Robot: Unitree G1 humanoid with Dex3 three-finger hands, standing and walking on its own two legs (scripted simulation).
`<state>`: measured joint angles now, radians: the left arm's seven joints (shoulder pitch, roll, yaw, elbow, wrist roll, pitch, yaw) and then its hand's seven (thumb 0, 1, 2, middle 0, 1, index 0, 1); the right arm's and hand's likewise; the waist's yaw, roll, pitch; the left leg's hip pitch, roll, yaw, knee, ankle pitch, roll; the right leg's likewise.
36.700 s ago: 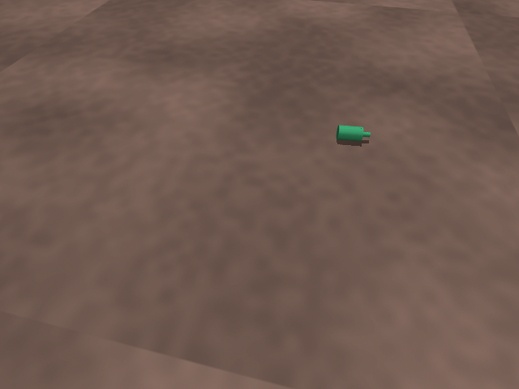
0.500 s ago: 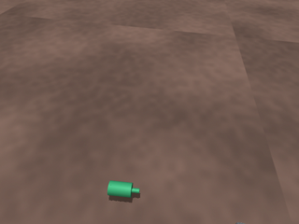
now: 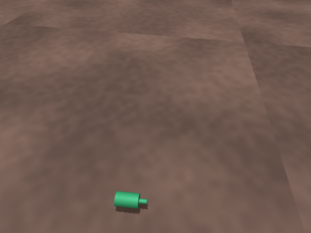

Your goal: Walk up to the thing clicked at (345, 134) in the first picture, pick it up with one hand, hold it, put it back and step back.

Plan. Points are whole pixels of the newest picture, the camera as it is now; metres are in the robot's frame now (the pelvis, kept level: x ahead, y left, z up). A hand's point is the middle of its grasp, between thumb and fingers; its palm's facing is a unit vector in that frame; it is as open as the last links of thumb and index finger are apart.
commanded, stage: stand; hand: left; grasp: from above
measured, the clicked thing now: (131, 200) +0.43 +0.16 -0.74
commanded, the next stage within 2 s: step back in 1.60 s
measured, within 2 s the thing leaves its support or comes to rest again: neither
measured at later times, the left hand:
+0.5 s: hand out of the picture +0.07 +0.24 -0.16, palm faces +0.02 -0.95 -0.33, open 7.4 cm
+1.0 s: hand out of the picture +0.09 +0.24 -0.16, palm faces +0.01 -0.94 -0.33, open 7.4 cm
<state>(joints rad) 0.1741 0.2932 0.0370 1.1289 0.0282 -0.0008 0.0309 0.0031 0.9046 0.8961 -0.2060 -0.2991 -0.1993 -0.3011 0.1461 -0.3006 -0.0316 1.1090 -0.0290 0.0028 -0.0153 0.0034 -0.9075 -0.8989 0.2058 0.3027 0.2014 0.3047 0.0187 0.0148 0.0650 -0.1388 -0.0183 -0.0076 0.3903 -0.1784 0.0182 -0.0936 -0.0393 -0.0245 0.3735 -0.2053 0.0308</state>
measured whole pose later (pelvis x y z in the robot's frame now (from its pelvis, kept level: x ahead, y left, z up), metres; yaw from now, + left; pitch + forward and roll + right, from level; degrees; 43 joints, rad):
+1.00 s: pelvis +0.02 +0.00 +0.00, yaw -1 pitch -3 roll +0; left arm 0.10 0.32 0.03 1.15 0.01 -0.01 0.01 0.00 0.90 0.90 -0.21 -0.30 -0.20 -0.30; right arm 0.10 -0.33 -0.01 1.14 -0.02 -0.01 -0.01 0.00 -0.91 -0.90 0.21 0.30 0.20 0.30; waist 0.01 0.01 0.06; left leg -0.11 -0.01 0.00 0.34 -0.18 0.01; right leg -0.07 -0.03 -0.02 0.32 -0.20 0.02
